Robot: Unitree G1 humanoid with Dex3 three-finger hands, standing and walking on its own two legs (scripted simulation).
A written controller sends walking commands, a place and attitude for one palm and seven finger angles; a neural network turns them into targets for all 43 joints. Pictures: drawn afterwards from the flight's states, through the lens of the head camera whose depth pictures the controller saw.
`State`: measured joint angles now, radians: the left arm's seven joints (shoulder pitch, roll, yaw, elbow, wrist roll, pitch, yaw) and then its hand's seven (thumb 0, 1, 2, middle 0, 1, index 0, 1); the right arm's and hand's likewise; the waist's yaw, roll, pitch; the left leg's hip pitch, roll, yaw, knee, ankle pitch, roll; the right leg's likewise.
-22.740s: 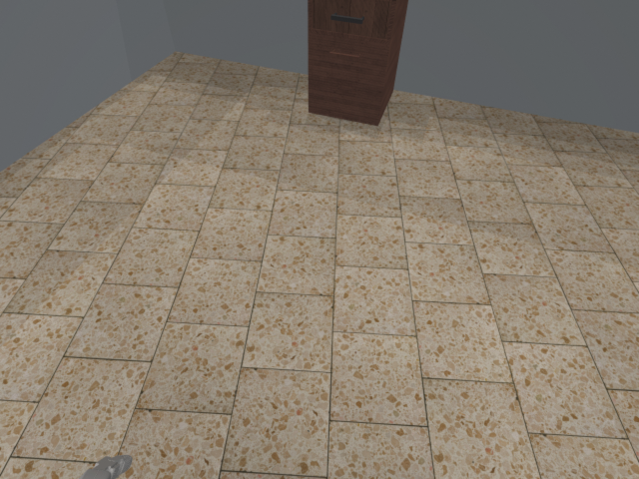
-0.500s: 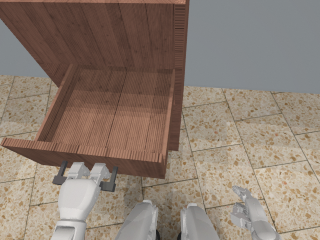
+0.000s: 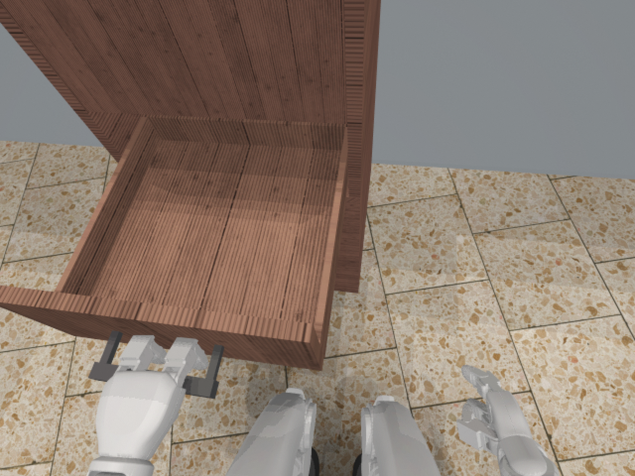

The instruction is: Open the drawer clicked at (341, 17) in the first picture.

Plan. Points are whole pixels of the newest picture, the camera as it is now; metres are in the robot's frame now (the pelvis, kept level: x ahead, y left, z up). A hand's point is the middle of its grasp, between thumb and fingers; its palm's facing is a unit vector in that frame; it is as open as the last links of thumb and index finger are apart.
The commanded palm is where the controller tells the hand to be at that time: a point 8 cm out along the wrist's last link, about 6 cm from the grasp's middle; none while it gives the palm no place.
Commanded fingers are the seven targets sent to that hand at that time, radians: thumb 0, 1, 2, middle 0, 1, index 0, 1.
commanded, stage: pull the drawer open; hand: left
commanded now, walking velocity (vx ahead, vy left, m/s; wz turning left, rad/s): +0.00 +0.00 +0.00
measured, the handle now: (159, 363) +0.25 +0.23 -0.03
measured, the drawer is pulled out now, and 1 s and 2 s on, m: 0.30 0.29 0.28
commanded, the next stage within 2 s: open the thumb to release the handle in 0.12 s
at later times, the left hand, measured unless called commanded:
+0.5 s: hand (167, 401) +0.21 +0.22 -0.05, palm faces -0.06 -0.07 -1.00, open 7.2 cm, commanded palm +0.18 +0.23 -0.01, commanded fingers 0.00 -0.15 0.45 -0.32 -1.24 -0.32 -1.24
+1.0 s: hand (171, 395) +0.21 +0.21 -0.05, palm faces -0.08 -0.07 -0.99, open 13.3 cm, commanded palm +0.20 +0.22 -0.01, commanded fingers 0.00 -0.50 0.30 -0.30 -1.20 -0.30 -1.20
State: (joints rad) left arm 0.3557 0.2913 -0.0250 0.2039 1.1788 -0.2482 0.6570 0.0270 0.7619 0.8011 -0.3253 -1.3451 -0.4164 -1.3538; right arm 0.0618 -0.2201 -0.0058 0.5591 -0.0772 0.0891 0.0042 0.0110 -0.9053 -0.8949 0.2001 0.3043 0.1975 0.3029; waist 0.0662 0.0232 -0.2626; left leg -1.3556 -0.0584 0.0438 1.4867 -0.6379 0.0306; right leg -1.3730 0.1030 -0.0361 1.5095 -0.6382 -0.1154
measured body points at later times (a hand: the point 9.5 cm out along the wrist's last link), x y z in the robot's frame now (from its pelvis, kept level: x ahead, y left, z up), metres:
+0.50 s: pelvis -0.01 +0.00 -0.01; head +0.12 -0.04 +0.42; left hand +0.20 +0.22 +0.00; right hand +0.20 -0.22 -0.15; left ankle +0.03 +0.11 -0.57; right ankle +0.02 -0.06 -0.57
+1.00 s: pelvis -0.01 +0.00 +0.01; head +0.11 -0.03 +0.44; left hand +0.21 +0.22 +0.00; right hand +0.18 -0.23 -0.13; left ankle +0.03 +0.11 -0.57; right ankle +0.02 -0.06 -0.57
